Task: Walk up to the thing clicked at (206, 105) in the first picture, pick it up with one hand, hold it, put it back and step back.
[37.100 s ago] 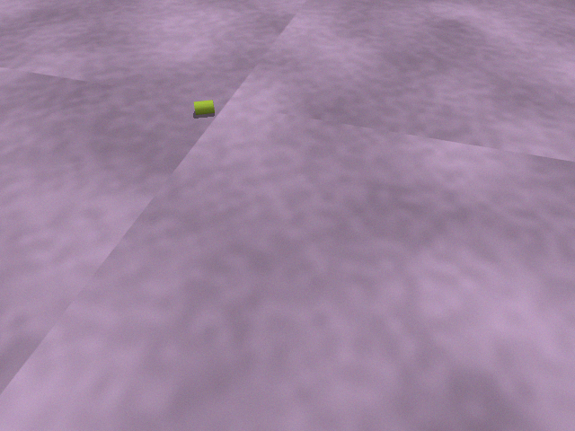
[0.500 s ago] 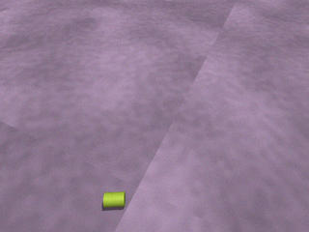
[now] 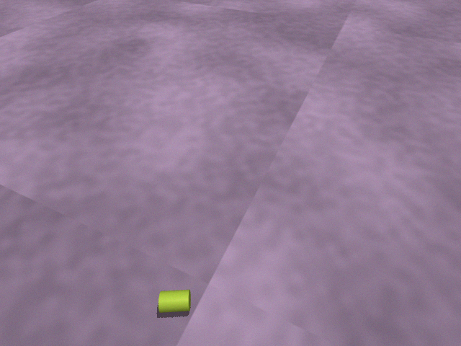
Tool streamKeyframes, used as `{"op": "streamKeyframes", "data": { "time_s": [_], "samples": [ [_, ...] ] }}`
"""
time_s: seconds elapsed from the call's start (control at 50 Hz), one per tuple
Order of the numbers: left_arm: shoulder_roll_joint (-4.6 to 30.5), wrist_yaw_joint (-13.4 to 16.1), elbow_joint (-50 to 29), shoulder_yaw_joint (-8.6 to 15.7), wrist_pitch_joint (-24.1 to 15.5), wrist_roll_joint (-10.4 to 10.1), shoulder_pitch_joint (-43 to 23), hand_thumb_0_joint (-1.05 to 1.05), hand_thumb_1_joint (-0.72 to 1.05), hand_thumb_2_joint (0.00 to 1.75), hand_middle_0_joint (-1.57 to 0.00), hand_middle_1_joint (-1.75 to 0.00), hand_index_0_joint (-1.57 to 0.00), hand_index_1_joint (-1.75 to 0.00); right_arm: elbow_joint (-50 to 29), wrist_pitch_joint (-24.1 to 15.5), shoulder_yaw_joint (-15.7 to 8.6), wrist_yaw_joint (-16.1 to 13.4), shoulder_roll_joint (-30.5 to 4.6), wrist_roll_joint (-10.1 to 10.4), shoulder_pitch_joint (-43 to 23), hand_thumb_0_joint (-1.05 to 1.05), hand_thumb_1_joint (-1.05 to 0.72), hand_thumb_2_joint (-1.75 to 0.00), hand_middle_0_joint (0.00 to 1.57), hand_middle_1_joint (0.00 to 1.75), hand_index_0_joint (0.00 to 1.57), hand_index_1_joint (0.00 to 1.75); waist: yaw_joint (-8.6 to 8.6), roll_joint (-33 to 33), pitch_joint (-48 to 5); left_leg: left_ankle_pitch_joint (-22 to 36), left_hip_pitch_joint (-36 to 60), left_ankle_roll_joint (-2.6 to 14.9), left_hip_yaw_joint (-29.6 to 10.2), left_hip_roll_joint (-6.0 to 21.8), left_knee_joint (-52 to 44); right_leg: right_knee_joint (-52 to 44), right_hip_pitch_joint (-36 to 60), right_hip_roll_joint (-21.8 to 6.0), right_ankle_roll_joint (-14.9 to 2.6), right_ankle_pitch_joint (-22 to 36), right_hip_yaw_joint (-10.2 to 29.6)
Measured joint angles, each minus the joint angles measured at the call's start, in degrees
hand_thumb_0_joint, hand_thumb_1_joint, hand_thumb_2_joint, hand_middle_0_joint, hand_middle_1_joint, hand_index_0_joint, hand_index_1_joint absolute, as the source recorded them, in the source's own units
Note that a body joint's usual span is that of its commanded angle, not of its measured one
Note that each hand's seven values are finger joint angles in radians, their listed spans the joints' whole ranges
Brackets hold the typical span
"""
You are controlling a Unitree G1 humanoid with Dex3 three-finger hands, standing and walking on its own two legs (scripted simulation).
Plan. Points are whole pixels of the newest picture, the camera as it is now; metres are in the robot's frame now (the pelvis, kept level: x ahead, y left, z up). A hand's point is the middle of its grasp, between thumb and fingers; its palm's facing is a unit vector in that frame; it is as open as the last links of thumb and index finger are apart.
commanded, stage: stand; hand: left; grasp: from above
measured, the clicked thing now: (175, 300) +0.45 +0.25 -0.74
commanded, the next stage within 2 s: step back in 1.60 s
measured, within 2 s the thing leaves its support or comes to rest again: neither
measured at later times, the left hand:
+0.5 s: hand out of the picture +0.08 +0.22 -0.16, palm faces +0.00 -0.95 -0.32, open 7.3 cm
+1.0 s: hand out of the picture +0.10 +0.23 -0.16, palm faces -0.01 -0.94 -0.33, open 7.3 cm
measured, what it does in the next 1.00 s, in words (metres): stands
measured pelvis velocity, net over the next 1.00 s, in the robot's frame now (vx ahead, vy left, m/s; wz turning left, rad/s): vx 0.02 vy -0.01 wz -0.01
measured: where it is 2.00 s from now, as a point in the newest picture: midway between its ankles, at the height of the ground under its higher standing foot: outside the picture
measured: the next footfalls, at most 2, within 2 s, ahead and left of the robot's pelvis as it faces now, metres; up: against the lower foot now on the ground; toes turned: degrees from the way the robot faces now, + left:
none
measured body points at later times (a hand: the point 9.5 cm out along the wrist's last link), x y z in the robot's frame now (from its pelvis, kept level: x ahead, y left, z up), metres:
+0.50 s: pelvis +0.02 -0.01 +0.00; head +0.03 -0.01 +0.45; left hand +0.08 +0.27 -0.14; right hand +0.08 -0.30 -0.14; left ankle +0.04 +0.11 -0.74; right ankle +0.00 -0.14 -0.74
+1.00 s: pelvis +0.02 -0.01 +0.00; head +0.03 -0.01 +0.45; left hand +0.10 +0.28 -0.13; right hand +0.09 -0.30 -0.13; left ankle +0.04 +0.11 -0.74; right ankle +0.00 -0.14 -0.74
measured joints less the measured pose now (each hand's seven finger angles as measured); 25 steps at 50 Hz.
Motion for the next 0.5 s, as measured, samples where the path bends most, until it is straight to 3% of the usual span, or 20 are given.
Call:
{"op": "streamKeyframes", "data": {
  "time_s": [0.5],
  "samples": [
    [0.16,-0.44,1.61,-0.24,-0.57,-0.74,-4.07,0.01,0.91,0.89,-0.2,-0.3,-0.21,-0.3,1.62,-0.64,1.67,-0.11,-0.82,0.48,-1.26,0.01,-0.9,-0.9,0.2,0.3,0.2,0.3,-0.66,-0.26,0.29,-0.17,1.7,-0.85,-0.13,0.91,-2.52,-2.94,1.8,0.89,-0.78,0.12,-0.13]
  ]
}}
